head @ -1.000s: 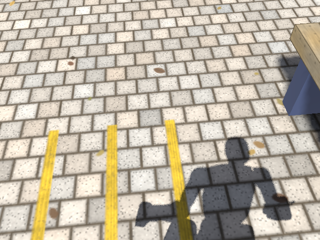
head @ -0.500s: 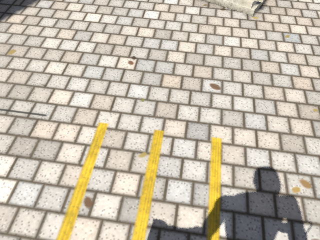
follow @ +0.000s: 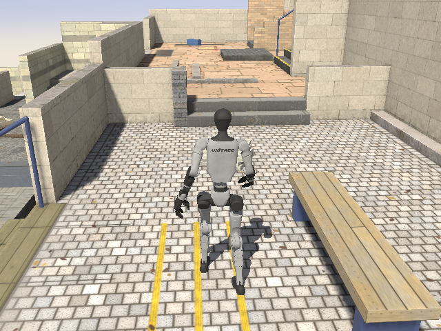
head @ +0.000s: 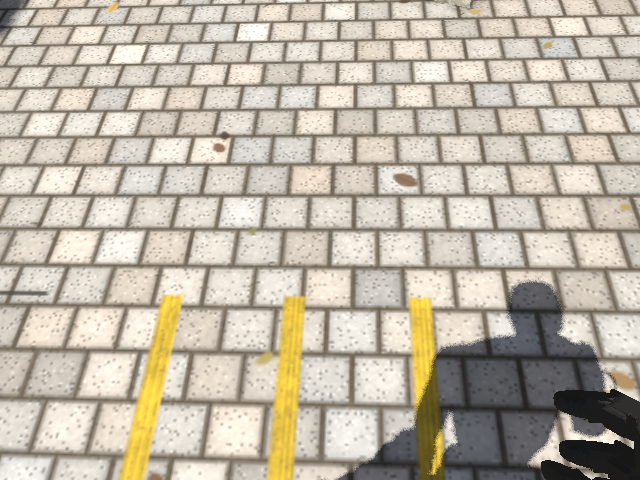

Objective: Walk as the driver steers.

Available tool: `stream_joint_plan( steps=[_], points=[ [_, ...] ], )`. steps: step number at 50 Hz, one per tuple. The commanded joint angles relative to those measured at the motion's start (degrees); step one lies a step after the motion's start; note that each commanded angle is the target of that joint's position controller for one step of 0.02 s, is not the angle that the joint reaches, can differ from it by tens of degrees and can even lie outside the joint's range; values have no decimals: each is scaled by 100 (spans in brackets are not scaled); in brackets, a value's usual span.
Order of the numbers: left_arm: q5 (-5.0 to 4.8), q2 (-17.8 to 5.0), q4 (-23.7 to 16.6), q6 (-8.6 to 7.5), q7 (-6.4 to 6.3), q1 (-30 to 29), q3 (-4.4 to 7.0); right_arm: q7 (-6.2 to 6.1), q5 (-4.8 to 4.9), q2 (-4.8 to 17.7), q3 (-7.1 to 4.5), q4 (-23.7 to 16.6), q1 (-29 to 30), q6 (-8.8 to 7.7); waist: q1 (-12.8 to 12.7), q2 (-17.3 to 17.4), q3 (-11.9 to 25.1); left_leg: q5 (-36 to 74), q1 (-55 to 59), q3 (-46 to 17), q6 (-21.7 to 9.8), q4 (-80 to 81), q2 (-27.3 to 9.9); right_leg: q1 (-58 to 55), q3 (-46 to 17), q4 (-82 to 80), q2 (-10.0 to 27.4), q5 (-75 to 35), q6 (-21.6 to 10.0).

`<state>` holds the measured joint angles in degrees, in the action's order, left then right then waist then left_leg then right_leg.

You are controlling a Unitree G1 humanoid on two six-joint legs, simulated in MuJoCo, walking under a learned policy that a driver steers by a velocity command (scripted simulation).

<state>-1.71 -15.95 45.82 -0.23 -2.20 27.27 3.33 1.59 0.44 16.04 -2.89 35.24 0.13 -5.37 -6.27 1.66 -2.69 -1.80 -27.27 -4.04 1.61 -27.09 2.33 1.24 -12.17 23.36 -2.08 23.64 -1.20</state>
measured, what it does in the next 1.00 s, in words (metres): walks ahead: left foot, then right foot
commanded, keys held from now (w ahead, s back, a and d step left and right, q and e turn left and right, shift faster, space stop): e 0.38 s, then w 0.04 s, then w+q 0.58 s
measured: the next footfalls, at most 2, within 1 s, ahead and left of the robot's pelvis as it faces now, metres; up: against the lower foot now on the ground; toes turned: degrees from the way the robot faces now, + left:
left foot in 0.02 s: +0.17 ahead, +0.12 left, +0.00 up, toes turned -5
right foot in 0.46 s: +0.12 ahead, -0.13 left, +0.00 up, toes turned -18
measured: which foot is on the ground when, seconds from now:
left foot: up 0.00-0.00, down 0.02-0.46, up 0.48-1.00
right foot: down 0.00-0.02, up 0.04-0.44, down 0.46-1.00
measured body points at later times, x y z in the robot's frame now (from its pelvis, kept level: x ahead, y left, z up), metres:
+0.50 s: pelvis +0.09 -0.02 +0.00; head +0.11 -0.06 +0.44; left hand +0.33 +0.20 -0.07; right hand +0.14 -0.34 -0.12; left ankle +0.13 +0.12 -0.72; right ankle +0.08 -0.12 -0.74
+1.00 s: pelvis +0.29 -0.04 -0.01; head +0.33 -0.05 +0.43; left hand +0.32 +0.25 -0.13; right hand +0.48 -0.29 -0.11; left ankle +0.43 +0.05 -0.73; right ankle +0.08 -0.12 -0.73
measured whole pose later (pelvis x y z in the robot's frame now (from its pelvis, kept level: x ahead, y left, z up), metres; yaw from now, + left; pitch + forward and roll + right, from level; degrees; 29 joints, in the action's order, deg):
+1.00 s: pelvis +0.29 -0.04 -0.01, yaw -4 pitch +2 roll +0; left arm -0.7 -17.1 45.4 -2.1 -1.5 22.5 3.9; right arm 4.7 1.7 15.4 -2.5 40.4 -4.1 -2.2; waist -3.8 0.7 -2.6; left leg -7.7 -31.0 4.1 -4.5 -34.3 -0.4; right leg -8.4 14.5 18.3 2.8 26.6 1.9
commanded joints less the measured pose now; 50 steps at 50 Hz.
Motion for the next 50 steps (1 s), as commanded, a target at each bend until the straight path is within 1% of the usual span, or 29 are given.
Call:
stream_joint_plan(
  steps=[1, 2, 3, 4, 5, 6, 8, 10, 13, 19, 20, 21, 22, 23, 24, 25, 26, 27, 29, 31, 33, 36, 39, 43, 45, 46, 48, 49, 50],
  points=[
    [51, -756, -738, -96, -32, -777, 213, -144, -135, 1065, -386, -165, -1179, -96, 1120, -693, 1230, 1169, 2798, -360, -536, 319, -681, 1140, -657, 1622, 424, -3242, -98],
    [263, -92, -792, -96, -17, -54, 44, -200, -222, 1408, -407, -157, -1548, -21, 788, 967, 2106, 3464, 4493, -1756, -1102, -240, -2182, 2416, -98, 3328, -339, 935, 215],
    [77, -490, -726, -79, -9, 768, 74, -135, -203, 1304, -387, -115, -1512, 102, 537, 1946, 2711, 2585, 4567, -3388, -1830, 251, -3029, 3047, 84, 4590, -328, 1872, 357],
    [-20, -937, -562, 15, -36, 495, 220, -139, -149, 822, -271, -249, -1117, 166, 569, 1057, 1924, 1808, 3877, -2787, -1702, 470, -2630, 3329, 142, 5110, 29, 1363, 509],
    [-30, -1079, -642, 95, -54, -59, 269, -157, -98, 532, -184, -267, -819, 220, 628, 573, 1310, 1622, 3265, -1839, -1491, 522, -2262, 3463, 436, 5118, 180, 983, 592],
    [7, -1042, -659, 177, -82, -265, 290, -153, -90, 462, -143, -232, -606, 259, 560, 301, 1011, 1679, 2716, -1296, -1419, 594, -1978, 3336, 525, 5025, 336, 756, 673],
    [50, -816, -788, 289, -77, -405, 270, -164, -168, 575, -175, -76, -394, 279, 415, 522, 659, 1605, 1754, -575, -1415, 903, -1668, 2832, 752, 4629, 482, 412, 717],
    [64, -598, -960, 304, -63, -626, 210, -195, -192, 627, -209, 52, -378, 256, 453, 632, 610, 1674, 1652, -308, -1580, 1088, -1712, 2760, 897, 4090, 511, 282, 729],
    [126, -568, -1213, 317, 14, -1039, 157, -241, -119, 824, -283, 160, -313, 304, 527, 499, 760, 1494, 1794, -123, -1708, 1204, -1957, 2608, 922, 3298, 690, -181, 648],
    [91, -797, -1535, 386, 228, -1502, 188, -174, 19, 1150, -367, 289, -259, 433, 607, 517, 605, 517, 1739, 322, -1462, 1117, -2058, 1962, 1257, 2003, 648, -584, 323],
    [92, -781, -1564, 389, 247, -1540, 187, -152, 72, 1217, -384, 348, -371, 444, 626, 458, 642, 5, 1744, 303, -1381, 1064, -2067, 1785, 1321, 1695, 587, -553, 221],
    [92, -761, -1526, 375, 255, -1436, 196, -130, 142, 1245, -382, 408, -413, 453, 531, 380, 639, -827, 1606, 351, -1253, 962, -1981, 1447, 1443, 1193, 477, -671, 85],
    [109, -760, -1410, 345, 244, -1232, 210, -108, 181, 1116, -328, 492, -513, 455, 453, 285, 637, -1697, 1182, 423, -1092, 753, -1792, 832, 1519, 757, 298, -735, -65],
    [86, -817, -1232, 314, 202, -811, 244, -58, 120, 767, -192, 573, -600, 436, 309, 20, 690, -2440, 589, 649, -820, 262, -1504, 4, 1355, 368, 276, -608, -236],
    [119, -1207, -1177, 273, 115, -355, 297, 46, -143, 184, 35, 479, -549, 383, 253, -1437, 886, -3304, -388, 1315, -255, -1641, -864, -822, -454, -328, 1606, -804, -611],
    [236, -1720, -1313, 145, 130, -465, 367, 27, -76, 497, -67, 300, -329, 345, 149, -1808, 535, -3646, -1654, 906, -62, -2774, -351, -338, -2186, -1145, 2605, 505, -1570],
    [257, -1434, -1317, -4, 161, -589, 304, 6, 82, 1027, -229, 319, -124, 318, 40, -1200, 329, -3140, -1697, 388, -120, -3330, -660, -77, -1931, -1294, 2434, 931, -1590],
    [228, -1202, -1247, -114, 157, -820, 223, 30, 155, 1061, -269, 379, -280, 315, 221, -1250, 129, -2564, -1775, 261, -190, -3338, -757, -4, -1423, -1336, 2189, 1100, -1351],
    [198, -1020, -1211, -213, 120, -1137, 150, 26, 96, 1007, -293, 626, -540, 307, 374, -1066, -9, -1670, -1721, 142, -166, -3273, -825, -21, -643, -1464, 1838, 429, -978],
    [287, -900, -1166, -322, 74, -1088, 114, 48, 130, 860, -284, 761, -690, 281, 423, -850, 28, -954, -1615, 18, -112, -3380, -728, -51, -1, -1566, 1689, -569, -850],
    [324, -819, -1083, -395, 55, -950, 121, 36, 162, 737, -275, 799, -713, 277, 370, -686, 31, -523, -1735, -186, -2, -3195, -612, -227, 503, -1631, 1659, -1101, -806],
    [300, -797, -930, -425, 52, -905, 140, 20, 102, 591, -247, 751, -701, 294, 374, -666, -76, -49, -1783, -245, 160, -2615, -579, -293, 999, -1736, 1652, -1407, -791],
    [274, -856, -783, -424, 56, -891, 183, 78, 77, 441, -171, 631, -515, 293, 294, -645, -268, 267, -1670, -36, 195, -1975, -646, -248, 1418, -1814, 1691, -1718, -789],
    [184, -938, -521, -386, 68, -597, 251, 217, 94, 255, -36, 326, 11, 249, 63, -483, -579, 184, -1691, 363, -41, -1238, -686, -508, 1840, -1727, 1842, -2232, -812],
    [142, -992, -418, -339, 86, -503, 282, 295, 110, 237, -5, 174, 196, 220, 43, -493, -617, -97, -1610, 582, -233, -973, -627, -725, 2008, -1523, 1892, -2736, -784],
    [119, -1036, -385, -314, 88, -506, 299, 324, 117, 260, -7, 109, 216, 214, 93, -540, -565, -310, -1461, 700, -347, -869, -555, -807, 2094, -1331, 1909, -3277, -745],
    [91, -1198, -381, -267, 54, -608, 338, 336, 122, 441, -92, 53, -64, 229, 380, -778, -140, -776, -671, 1041, -624, -852, -187, -894, 2279, -562, 1903, -5625, -621],
    [84, -1261, -391, -225, 27, -665, 350, 313, 136, 633, -197, 139, -592, 248, 705, -867, 261, -956, 55, 1182, -783, -882, 67, -847, 2375, 211, 1849, -6663, -532],
    [56, -1289, -408, -203, 5, -741, 342, 253, 153, 925, -363, 319, -1427, 265, 1204, -771, 782, -685, 1356, 1183, -1009, -589, 296, -401, 2522, 1335, 1678, -6825, -357]
  ],
)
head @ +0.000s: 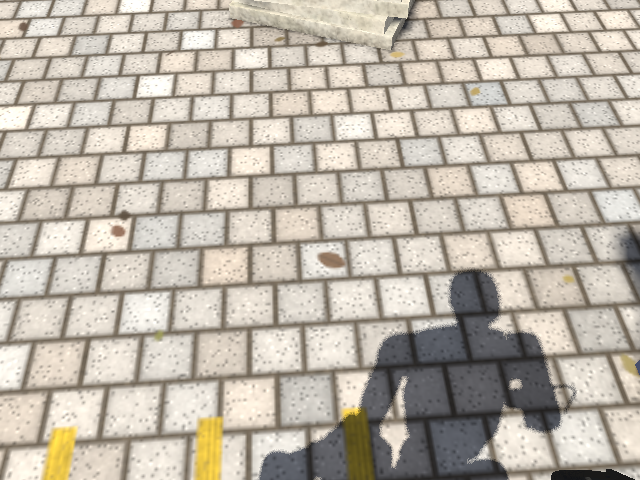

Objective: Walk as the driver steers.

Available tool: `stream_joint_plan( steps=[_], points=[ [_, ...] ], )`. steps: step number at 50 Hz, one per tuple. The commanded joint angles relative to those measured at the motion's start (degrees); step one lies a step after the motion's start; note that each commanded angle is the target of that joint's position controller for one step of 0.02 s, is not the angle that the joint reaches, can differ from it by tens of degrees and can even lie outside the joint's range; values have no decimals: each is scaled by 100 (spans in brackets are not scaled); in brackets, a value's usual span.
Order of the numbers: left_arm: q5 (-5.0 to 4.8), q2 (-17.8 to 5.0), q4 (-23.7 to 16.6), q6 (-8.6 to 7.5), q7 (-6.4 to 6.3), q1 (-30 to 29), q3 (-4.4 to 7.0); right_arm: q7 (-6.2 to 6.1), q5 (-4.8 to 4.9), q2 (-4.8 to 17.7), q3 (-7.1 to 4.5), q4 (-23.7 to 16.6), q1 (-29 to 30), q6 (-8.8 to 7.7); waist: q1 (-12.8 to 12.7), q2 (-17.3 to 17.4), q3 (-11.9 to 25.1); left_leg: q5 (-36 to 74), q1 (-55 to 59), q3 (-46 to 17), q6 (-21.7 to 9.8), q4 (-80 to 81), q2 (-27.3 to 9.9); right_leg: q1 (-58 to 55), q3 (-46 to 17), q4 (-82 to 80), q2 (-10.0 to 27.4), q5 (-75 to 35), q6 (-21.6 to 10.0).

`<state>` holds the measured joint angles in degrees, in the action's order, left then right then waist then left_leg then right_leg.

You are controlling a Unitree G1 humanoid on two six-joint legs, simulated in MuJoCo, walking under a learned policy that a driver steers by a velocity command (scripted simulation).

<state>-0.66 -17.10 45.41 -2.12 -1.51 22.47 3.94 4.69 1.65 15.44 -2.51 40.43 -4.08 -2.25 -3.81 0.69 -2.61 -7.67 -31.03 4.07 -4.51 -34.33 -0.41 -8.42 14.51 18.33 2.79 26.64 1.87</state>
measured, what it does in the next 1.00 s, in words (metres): walks ahead: left foot, then right foot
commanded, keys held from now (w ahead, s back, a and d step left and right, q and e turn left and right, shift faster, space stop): w+q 0.40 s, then w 0.06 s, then w+e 0.54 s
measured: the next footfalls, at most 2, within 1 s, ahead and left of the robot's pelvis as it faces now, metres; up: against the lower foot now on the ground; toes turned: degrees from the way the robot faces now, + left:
left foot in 0.02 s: +0.17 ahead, +0.10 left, +0.00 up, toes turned +3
right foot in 0.48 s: +0.50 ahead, -0.06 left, +0.00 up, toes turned +19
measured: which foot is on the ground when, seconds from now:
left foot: up 0.00-0.00, down 0.02-0.50, up 0.52-0.92, down 0.94-1.00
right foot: down 0.00-0.02, up 0.04-0.46, down 0.48-0.94, up 0.96-1.00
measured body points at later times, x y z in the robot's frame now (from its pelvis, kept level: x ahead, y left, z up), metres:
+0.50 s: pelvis +0.31 +0.01 +0.00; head +0.33 +0.02 +0.45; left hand +0.46 +0.30 -0.06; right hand +0.42 -0.27 -0.11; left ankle +0.13 +0.09 -0.71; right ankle +0.46 -0.07 -0.72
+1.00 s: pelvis +0.55 +0.10 +0.01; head +0.57 +0.11 +0.46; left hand +0.53 +0.39 -0.11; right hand +0.81 -0.11 -0.04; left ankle +0.61 +0.22 -0.72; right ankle +0.46 -0.06 -0.68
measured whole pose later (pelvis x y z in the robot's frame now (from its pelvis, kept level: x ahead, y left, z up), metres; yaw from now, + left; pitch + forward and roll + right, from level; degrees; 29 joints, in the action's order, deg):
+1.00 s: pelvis +0.55 +0.10 +0.01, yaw +6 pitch +1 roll +0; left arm -1.9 -17.3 43.7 -2.2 -0.8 24.2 3.6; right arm 0.8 -0.1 15.1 -1.9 37.7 -3.3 -6.1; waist -4.3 -1.3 0.0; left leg -9.3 -22.2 -1.6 -0.5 -30.0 1.4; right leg 13.6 -9.2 47.8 -2.9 27.6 -1.1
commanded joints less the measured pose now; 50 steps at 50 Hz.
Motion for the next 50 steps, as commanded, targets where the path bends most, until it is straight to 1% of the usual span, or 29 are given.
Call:
stream_joint_plan(
  steps=[1, 2, 3, 4, 5, 6, 7, 11, 16, 19, 22, 23, 24, 25, 26, 27, 28, 29, 30, 31, 33, 37, 42, 44, 46, 47, 48, 49, 50],
  points=[
    [-4, -1087, -430, -71, -84, -247, 221, -180, 37, 1349, -584, 14, -1936, 29, 1421, -347, 1262, -41, 3516, -339, -655, 259, 301, 1882, -194, 3338, 984, -5808, -410],
    [188, -183, -734, -222, 18, 277, -55, -280, 56, 1961, -681, 16, -2040, 41, 804, 1326, 1798, -1080, 5482, -3574, -1708, 562, -1397, 4479, -533, 5538, -121, 66, 17],
    [7, -481, -789, -465, 75, -206, -59, -271, -4, 1624, -556, -153, -2126, -48, 1124, 704, 2607, -1733, 5767, -5309, -2035, 1552, -1890, 5041, -1981, 6321, -473, 743, -35],
    [-218, -819, -1000, -580, 122, -852, 35, -259, -44, 1312, -468, -87, -1925, -115, 1229, 443, 1714, -1352, 5234, -4453, -1697, 1813, -1746, 5546, -2111, 6242, -159, 212, -154],
    [-180, -780, -1056, -655, 101, -965, 1, -261, -7, 1177, -427, -109, -1578, -155, 962, 105, 1097, -834, 4362, -3717, -1493, 1816, -1483, 5430, -2051, 5728, 104, -306, -252],
    [-7, -780, -1000, -673, 60, -979, 27, -270, -11, 992, -374, -185, -1162, -163, 694, -95, 709, -213, 3543, -3180, -1352, 1855, -1236, 5135, -2008, 5234, 277, -576, -223],
    [74, -824, -965, -626, 58, -840, 69, -297, -89, 841, -316, -301, -907, -170, 476, 31, 565, 291, 2976, -2817, -1318, 1985, -1047, 4736, -2045, 4988, 392, -796, -182],
    [185, -572, -993, -399, 87, -760, 16, -403, -77, 957, -340, -303, -806, -201, 247, 119, 259, 1324, 1808, -2121, -1338, 2288, -763, 4328, -1785, 4072, 388, -1222, 171],
    [127, -262, -1297, -459, 152, -2013, -131, -527, -11, 1116, -387, -125, -1243, -108, 750, 315, 130, 742, 1371, -1699, -842, 2089, -274, 3716, -1572, 1746, -114, -3141, 296],
    [21, -473, -1393, -519, 223, -2300, -57, -560, 39, 1118, -391, -3, -1533, -50, 820, 421, 183, 330, 1834, -2214, -733, 1758, -511, 3535, -1812, 1149, -228, -3211, 210],
    [16, -686, -1301, -569, 266, -1924, 49, -578, -14, 1047, -388, 34, -1522, -15, 579, 640, 295, 580, 2462, -2601, -566, 1204, -839, 3297, -1885, 1008, -150, -2627, -88],
    [42, -751, -1189, -593, 254, -1505, 110, -565, -38, 969, -363, 28, -1475, -4, 344, 646, 448, 1077, 2481, -2532, -469, 815, -725, 2735, -1742, 819, -205, -2563, -255],
    [101, -910, -1072, -612, 228, -903, 190, -532, -99, 759, -278, 13, -1503, -11, 47, 515, 933, 1396, 2367, -2231, -306, -102, -424, 1788, -1797, 829, -9, -2537, -497],
    [180, -1229, -1023, -593, 208, -141, 244, -521, -242, 423, -146, -70, -1848, -26, -68, -317, 1843, 187, 1584, -1813, -98, -1766, 30, 250, -2968, 1049, 949, -2368, -967],
    [160, -1541, -667, -522, 301, 267, 357, -506, 7, 178, -66, -74, -2644, -100, 260, -2327, 2207, -2465, -379, -1288, 287, -3539, 769, -1051, -5820, 112, 1900, -676, -1900],
    [5, -944, -748, -517, 343, 164, 206, -511, 60, 765, -139, 14, -2323, -119, 78, -1435, 1699, -2404, -1000, -1585, 266, -4073, 402, -807, -6222, -262, 1837, 555, -1781],
    [-18, -680, -796, -481, 330, -238, 118, -498, 34, 1021, -206, -132, -1538, -130, -3, -823, 934, -1837, -1191, -1328, 248, -4094, 120, -124, -5326, -310, 1606, 282, -1594],
    [47, -660, -850, -436, 332, -490, 86, -507, -68, 965, -182, -248, -1074, -161, 39, -356, 557, -1483, -1079, -1105, 245, -3880, -59, 532, -4710, -356, 1329, -512, -1531],
    [61, -634, -838, -405, 327, -621, 71, -497, -160, 867, -184, -337, -839, -224, 127, -245, 267, -1232, -1036, -1056, 257, -3474, -215, 975, -4326, -421, 1125, -1215, -1557],
    [96, -587, -845, -406, 310, -657, 42, -479, -184, 763, -176, -360, -852, -261, 252, -400, 282, -1064, -751, -1045, 272, -3148, -327, 1215, -4050, -499, 933, -1706, -1516],
    [39, -537, -791, -402, 283, -604, 33, -454, -209, 583, -127, -355, -935, -282, 356, -605, 383, -1081, -499, -913, 382, -2482, -329, 1358, -3719, -601, 751, -2237, -1574],
    [-52, -871, -664, -312, 156, -445, 144, -410, -225, 306, 18, -493, -253, -316, 202, -608, 237, -338, 48, -709, 628, -741, -164, 1979, -3186, -740, 590, -2369, -1576],
    [-103, -941, -515, -164, 90, -24, 188, -338, -122, 509, -33, -612, 396, -407, 26, -620, 204, 708, 827, -814, 697, 348, 103, 2151, -3355, -492, 582, -1938, -1342],
    [-112, -939, -510, -118, 75, -33, 204, -346, -96, 643, -102, -623, 347, -444, 157, -686, 214, 556, 1196, -858, 590, 592, 90, 2109, -3604, -245, 634, -1668, -1209],
    [-90, -729, -544, -79, 68, -106, 154, -393, -107, 781, -211, -467, -224, -464, 507, -685, 386, 340, 2122, -795, 384, 921, -1, 2333, -3590, 334, 380, -1561, -978],
    [-45, -448, -617, -91, 80, -193, 59, -449, -165, 999, -299, -373, -890, -475, 848, -433, 817, 19, 3115, -1251, 134, 961, -547, 2767, -3281, 1363, 71, -1379, -768],
    [-27, -3, -742, -133, 78, 138, -68, -498, -235, 1435, -411, -293, -1564, -415, 920, 842, 1531, -735, 4718, -2850, -408, 1163, -1768, 4124, -2466, 3230, -610, 118, -408],
    [-167, -248, -889, -169, 53, 425, -50, -431, -197, 1480, -440, -134, -1795, -332, 794, 1790, 1590, -2329, 4814, -4699, -891, 1764, -2432, 5245, -2224, 4482, -527, 856, -319],
    [-206, -680, -782, -139, 37, 186, 74, -417, -147, 1053, -336, -182, -1527, -333, 820, 1060, 909, -2774, 4256, -4341, -777, 1944, -2190, 5526, -2384, 5054, -210, 333, -272]
  ],
)
Keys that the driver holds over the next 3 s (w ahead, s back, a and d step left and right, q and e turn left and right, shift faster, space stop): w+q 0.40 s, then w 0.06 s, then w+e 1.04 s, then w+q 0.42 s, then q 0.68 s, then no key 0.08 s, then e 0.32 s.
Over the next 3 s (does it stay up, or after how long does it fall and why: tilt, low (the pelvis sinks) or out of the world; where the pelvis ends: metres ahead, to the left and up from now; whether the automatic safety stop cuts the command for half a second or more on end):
stays up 1.24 0.02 0.02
